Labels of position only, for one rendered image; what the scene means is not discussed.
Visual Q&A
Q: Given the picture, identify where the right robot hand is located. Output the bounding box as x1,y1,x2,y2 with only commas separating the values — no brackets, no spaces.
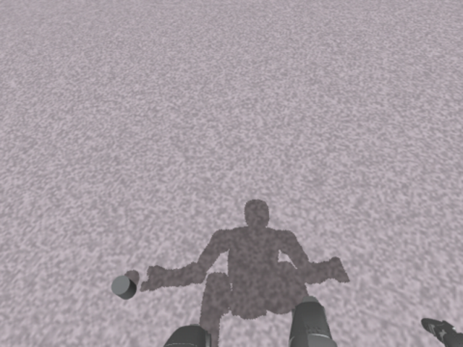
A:
421,318,463,347

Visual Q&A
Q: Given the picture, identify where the tin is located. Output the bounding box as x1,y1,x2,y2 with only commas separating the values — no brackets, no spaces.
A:
111,275,137,300

